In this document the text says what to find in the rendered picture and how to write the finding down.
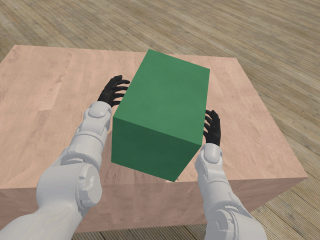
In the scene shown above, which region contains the robot left upper arm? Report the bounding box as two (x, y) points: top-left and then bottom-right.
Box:
(0, 162), (103, 240)

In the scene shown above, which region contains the robot right upper arm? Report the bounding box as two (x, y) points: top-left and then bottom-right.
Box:
(204, 208), (267, 240)

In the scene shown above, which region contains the right robot hand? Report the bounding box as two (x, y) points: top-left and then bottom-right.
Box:
(203, 109), (221, 147)

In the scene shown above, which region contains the left robot hand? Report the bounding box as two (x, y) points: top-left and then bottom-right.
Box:
(97, 75), (130, 108)

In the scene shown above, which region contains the robot right forearm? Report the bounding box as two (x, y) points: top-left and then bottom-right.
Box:
(194, 143), (255, 222)

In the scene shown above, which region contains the robot left forearm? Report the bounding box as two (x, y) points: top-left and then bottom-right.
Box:
(36, 101), (112, 204)

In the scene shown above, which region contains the carton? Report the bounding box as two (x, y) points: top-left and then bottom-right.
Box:
(111, 49), (210, 182)

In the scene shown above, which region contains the pedestal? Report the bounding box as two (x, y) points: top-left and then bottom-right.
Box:
(0, 45), (308, 233)

